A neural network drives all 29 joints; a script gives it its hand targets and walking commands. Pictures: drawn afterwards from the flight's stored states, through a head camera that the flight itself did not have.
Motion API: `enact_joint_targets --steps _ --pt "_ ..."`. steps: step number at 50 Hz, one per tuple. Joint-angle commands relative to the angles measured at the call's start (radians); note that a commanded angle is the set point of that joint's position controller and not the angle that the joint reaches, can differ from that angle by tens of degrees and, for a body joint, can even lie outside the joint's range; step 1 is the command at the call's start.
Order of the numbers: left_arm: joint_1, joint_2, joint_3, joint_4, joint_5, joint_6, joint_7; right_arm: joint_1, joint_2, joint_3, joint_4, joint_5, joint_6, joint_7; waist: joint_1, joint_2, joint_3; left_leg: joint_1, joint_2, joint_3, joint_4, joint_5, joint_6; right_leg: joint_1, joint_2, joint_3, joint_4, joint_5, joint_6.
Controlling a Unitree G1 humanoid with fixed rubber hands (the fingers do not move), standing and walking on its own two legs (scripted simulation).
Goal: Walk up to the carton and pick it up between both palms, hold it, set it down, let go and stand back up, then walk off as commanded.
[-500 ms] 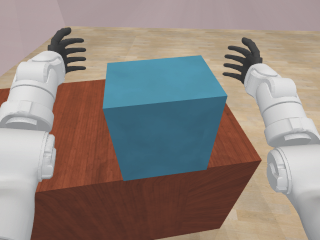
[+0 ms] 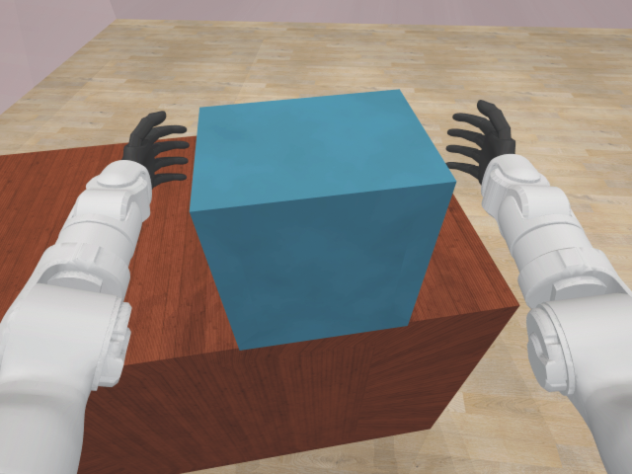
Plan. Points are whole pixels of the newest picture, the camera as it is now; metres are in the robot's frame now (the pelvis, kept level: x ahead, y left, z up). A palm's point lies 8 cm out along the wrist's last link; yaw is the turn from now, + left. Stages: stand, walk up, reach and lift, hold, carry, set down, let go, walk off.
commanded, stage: reach and lift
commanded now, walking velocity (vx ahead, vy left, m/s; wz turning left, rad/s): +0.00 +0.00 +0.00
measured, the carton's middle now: (314, 228) +0.44 +0.01 +0.07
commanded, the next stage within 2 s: none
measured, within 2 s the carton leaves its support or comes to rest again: neither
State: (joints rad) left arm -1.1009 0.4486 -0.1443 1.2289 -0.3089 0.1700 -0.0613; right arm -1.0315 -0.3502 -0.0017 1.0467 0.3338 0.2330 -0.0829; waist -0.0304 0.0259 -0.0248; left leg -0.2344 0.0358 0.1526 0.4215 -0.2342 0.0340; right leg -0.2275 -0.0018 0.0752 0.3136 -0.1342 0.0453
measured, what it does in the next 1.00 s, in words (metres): stands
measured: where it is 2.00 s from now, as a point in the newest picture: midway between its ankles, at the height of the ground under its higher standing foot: outside the picture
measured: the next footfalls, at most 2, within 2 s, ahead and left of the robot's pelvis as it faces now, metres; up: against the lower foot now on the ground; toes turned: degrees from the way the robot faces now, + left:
none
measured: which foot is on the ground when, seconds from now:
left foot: down 0.00-1.00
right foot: down 0.00-1.00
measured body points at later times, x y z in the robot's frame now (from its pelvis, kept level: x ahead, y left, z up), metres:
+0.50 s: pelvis +0.01 +0.00 +0.00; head +0.05 +0.00 +0.45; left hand +0.47 +0.21 +0.13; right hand +0.45 -0.22 +0.12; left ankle -0.01 +0.08 -0.74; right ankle +0.02 -0.15 -0.74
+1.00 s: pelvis +0.01 +0.00 +0.00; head +0.04 +0.00 +0.45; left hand +0.47 +0.20 +0.13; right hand +0.45 -0.19 +0.11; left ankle -0.01 +0.08 -0.74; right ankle +0.02 -0.15 -0.74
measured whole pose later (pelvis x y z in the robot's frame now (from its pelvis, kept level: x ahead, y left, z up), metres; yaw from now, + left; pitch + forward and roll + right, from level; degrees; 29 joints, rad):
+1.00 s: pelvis +0.01 +0.00 +0.00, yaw +0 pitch +10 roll -1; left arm -1.00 0.35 -0.08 1.27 -0.31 -0.06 0.00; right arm -0.90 -0.20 0.00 1.05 0.31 0.03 -0.15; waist -0.03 0.03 -0.11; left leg -0.36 0.04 0.15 0.42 -0.23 0.03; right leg -0.36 0.00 0.08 0.33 -0.13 0.04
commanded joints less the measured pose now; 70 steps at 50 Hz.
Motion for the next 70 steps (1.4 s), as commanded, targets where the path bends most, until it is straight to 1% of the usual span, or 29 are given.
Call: enact_joint_targets --steps 1,2,6,10,13,14,15,16,19,23,25,27,31,33,35,37,41,45,46,49,51,55,58,60,61,64,65,66,70 --pt "-0.415 0.166 0.060 -0.154 -0.067 -0.129 0.000 -0.352 -0.098 -0.004 -0.147 0.009 -0.134 -0.005 -0.041 -0.019 -0.633 0.155 -0.026 -0.120 0.032 0.467 -0.081 0.044 0.060 -0.113 0.032 0.333 -0.033" --pt "-0.390 0.142 0.055 -0.198 -0.065 -0.149 0.001 -0.315 -0.094 -0.012 -0.141 0.013 -0.152 -0.009 -0.060 0.005 -0.659 0.179 -0.022 -0.123 0.043 0.509 -0.095 0.038 0.061 -0.116 0.039 0.342 -0.034" --pt "-0.367 0.127 0.044 -0.147 -0.069 -0.193 0.007 -0.302 -0.075 0.043 -0.113 0.064 -0.196 -0.002 -0.009 0.024 -0.645 0.182 -0.023 -0.108 0.060 0.545 -0.094 -0.021 0.058 -0.118 0.048 0.333 -0.036" --pt "-0.383 0.110 0.016 -0.173 -0.105 -0.230 0.017 -0.317 -0.105 0.039 -0.169 0.071 -0.239 -0.015 -0.044 0.009 -0.739 0.205 -0.015 -0.125 0.089 0.604 -0.114 -0.074 0.070 -0.122 0.055 0.344 -0.042" --pt "-0.373 0.092 0.030 -0.192 -0.085 -0.250 0.023 -0.293 -0.064 0.075 -0.175 0.087 -0.256 -0.008 0.001 0.022 -0.787 0.198 -0.018 -0.112 0.105 0.640 -0.114 -0.074 0.066 -0.118 0.066 0.369 -0.040" --pt "-0.386 0.110 0.031 -0.137 -0.075 -0.247 0.018 -0.290 -0.068 0.073 -0.147 0.085 -0.254 -0.015 -0.027 0.007 -0.766 0.165 -0.027 -0.108 0.106 0.603 -0.102 -0.041 0.060 -0.115 0.066 0.397 -0.037" --pt "-0.381 0.119 0.054 -0.145 -0.093 -0.256 0.017 -0.301 -0.055 0.089 -0.186 0.091 -0.257 -0.021 -0.002 -0.039 -0.782 0.135 -0.032 -0.098 0.103 0.556 -0.089 -0.012 0.055 -0.106 0.072 0.414 -0.024" --pt "-0.390 0.114 0.053 -0.152 -0.083 -0.260 0.020 -0.308 -0.063 0.079 -0.199 0.088 -0.266 -0.027 -0.012 -0.042 -0.788 0.133 -0.029 -0.111 0.098 0.573 -0.089 0.001 0.057 -0.106 0.080 0.428 -0.026" --pt "-0.338 0.112 0.074 -0.138 -0.050 -0.266 0.013 -0.253 -0.043 0.076 -0.176 0.095 -0.273 -0.035 -0.014 -0.004 -0.788 0.122 -0.038 -0.102 0.089 0.560 -0.087 0.021 0.049 -0.097 0.077 0.448 -0.024" --pt "-0.354 0.118 0.101 -0.106 -0.042 -0.260 0.018 -0.276 -0.053 0.080 -0.159 0.082 -0.265 -0.041 0.006 -0.029 -0.768 0.129 -0.042 -0.099 0.093 0.550 -0.089 0.009 0.052 -0.094 0.067 0.422 -0.027" --pt "-0.340 0.060 0.060 -0.152 -0.043 -0.256 0.019 -0.259 -0.048 0.076 -0.128 0.101 -0.267 -0.037 -0.011 0.014 -0.735 0.170 -0.032 -0.106 0.082 0.592 -0.103 -0.039 0.059 -0.115 0.051 0.378 -0.037" --pt "-0.342 0.058 0.057 -0.161 -0.049 -0.257 0.018 -0.251 -0.035 0.082 -0.128 0.107 -0.264 -0.039 -0.028 -0.001 -0.698 0.169 -0.032 -0.113 0.080 0.570 -0.097 -0.018 0.054 -0.101 0.043 0.384 -0.039" --pt "-0.405 0.026 0.046 -0.147 -0.051 -0.252 0.024 -0.332 0.007 0.057 -0.141 0.068 -0.253 -0.041 -0.030 0.005 -0.697 0.156 -0.031 -0.123 0.073 0.510 -0.093 -0.073 0.054 -0.111 0.043 0.295 -0.036" --pt "-0.366 -0.002 0.054 -0.137 -0.046 -0.256 0.025 -0.316 0.039 0.075 -0.158 0.069 -0.251 -0.039 -0.008 -0.011 -0.666 0.143 -0.030 -0.119 0.067 0.487 -0.088 -0.063 0.048 -0.105 0.044 0.288 -0.038" --pt "-0.369 -0.010 0.071 -0.066 -0.022 -0.256 0.020 -0.316 0.063 0.077 -0.130 0.051 -0.237 -0.044 -0.011 -0.029 -0.635 0.107 -0.034 -0.114 0.054 0.444 -0.070 -0.052 0.046 -0.102 0.043 0.289 -0.035" --pt "-0.368 -0.015 0.070 -0.118 -0.026 -0.273 0.020 -0.308 0.055 0.047 -0.152 0.044 -0.250 -0.059 -0.035 -0.033 -0.648 0.096 -0.037 -0.118 0.062 0.463 -0.075 -0.007 0.039 -0.090 0.059 0.365 -0.035" --pt "-0.405 -0.044 0.065 -0.103 -0.026 -0.279 0.025 -0.357 0.108 0.037 -0.160 0.010 -0.249 -0.069 -0.043 -0.044 -0.693 0.105 -0.033 -0.123 0.064 0.442 -0.076 -0.044 0.045 -0.101 0.056 0.302 -0.037" --pt "-0.410 -0.065 0.098 -0.119 0.015 -0.269 0.038 -0.374 0.130 -0.005 -0.162 -0.038 -0.253 -0.084 -0.031 -0.016 -0.679 0.104 -0.023 -0.126 0.066 0.472 -0.094 -0.052 0.051 -0.107 0.061 0.274 -0.042" --pt "-0.438 -0.092 0.080 -0.151 0.015 -0.266 0.040 -0.369 0.144 -0.029 -0.161 -0.054 -0.250 -0.086 -0.053 0.025 -0.703 0.139 -0.022 -0.132 0.064 0.481 -0.104 -0.070 0.050 -0.108 0.051 0.247 -0.046" --pt "-0.442 -0.108 0.065 -0.135 0.001 -0.271 0.044 -0.396 0.156 -0.035 -0.154 -0.058 -0.239 -0.078 -0.043 0.014 -0.698 0.134 -0.015 -0.133 0.069 0.508 -0.100 -0.094 0.056 -0.120 0.059 0.241 -0.050" --pt "-0.448 -0.105 0.070 -0.100 0.027 -0.255 0.042 -0.395 0.167 -0.040 -0.122 -0.074 -0.228 -0.088 -0.064 0.014 -0.655 0.126 -0.020 -0.135 0.074 0.490 -0.098 -0.072 0.047 -0.111 0.053 0.256 -0.046" --pt "-0.401 -0.161 0.092 -0.193 0.043 -0.268 0.043 -0.346 0.211 -0.019 -0.164 -0.071 -0.243 -0.084 -0.035 0.033 -0.728 0.183 -0.020 -0.127 0.085 0.604 -0.113 -0.052 0.054 -0.112 0.056 0.322 -0.044" --pt "-0.406 -0.149 0.105 -0.159 0.060 -0.281 0.031 -0.338 0.238 -0.026 -0.183 -0.089 -0.248 -0.096 -0.054 -0.009 -0.742 0.135 -0.034 -0.116 0.087 0.558 -0.096 -0.002 0.049 -0.110 0.060 0.373 -0.036" --pt "-0.416 -0.145 0.113 -0.130 0.063 -0.281 0.021 -0.352 0.268 -0.005 -0.191 -0.082 -0.237 -0.093 -0.036 -0.014 -0.707 0.087 -0.037 -0.115 0.080 0.515 -0.085 0.031 0.040 -0.090 0.062 0.355 -0.031" --pt "-0.432 -0.166 0.113 -0.160 0.076 -0.281 0.015 -0.375 0.258 -0.025 -0.220 -0.104 -0.248 -0.088 -0.054 -0.018 -0.708 0.128 -0.028 -0.119 0.079 0.531 -0.085 0.021 0.048 -0.110 0.060 0.347 -0.027" --pt "-0.384 -0.177 0.174 -0.150 0.148 -0.291 0.009 -0.324 0.289 -0.050 -0.174 -0.149 -0.248 -0.080 -0.032 -0.019 -0.692 0.127 -0.031 -0.104 0.056 0.519 -0.085 0.043 0.040 -0.099 0.048 0.336 -0.033" --pt "-0.428 -0.189 0.162 -0.143 0.158 -0.294 0.000 -0.354 0.299 -0.074 -0.136 -0.171 -0.250 -0.071 -0.052 0.016 -0.646 0.143 -0.029 -0.106 0.046 0.522 -0.091 0.028 0.038 -0.102 0.041 0.294 -0.036" --pt "-0.450 -0.210 0.180 -0.172 0.178 -0.304 -0.002 -0.376 0.330 -0.076 -0.188 -0.193 -0.261 -0.066 -0.025 0.009 -0.682 0.141 -0.027 -0.100 0.052 0.544 -0.090 0.021 0.041 -0.106 0.039 0.312 -0.040" --pt "-0.459 -0.336 0.209 -0.175 0.263 -0.332 -0.040 -0.345 0.481 -0.100 -0.142 -0.285 -0.280 -0.021 -0.046 0.024 -0.653 0.159 -0.032 -0.094 0.029 0.542 -0.098 0.102 0.028 -0.109 0.020 0.322 -0.032"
